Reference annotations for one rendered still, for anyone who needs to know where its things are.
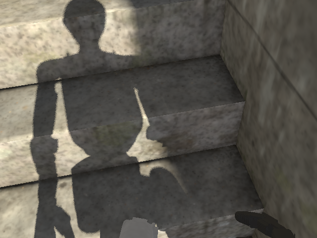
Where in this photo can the robot left thigh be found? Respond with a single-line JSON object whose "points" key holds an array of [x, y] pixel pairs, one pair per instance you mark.
{"points": [[139, 228]]}

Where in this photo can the right robot hand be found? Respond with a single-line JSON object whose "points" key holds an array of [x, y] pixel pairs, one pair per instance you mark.
{"points": [[268, 225]]}

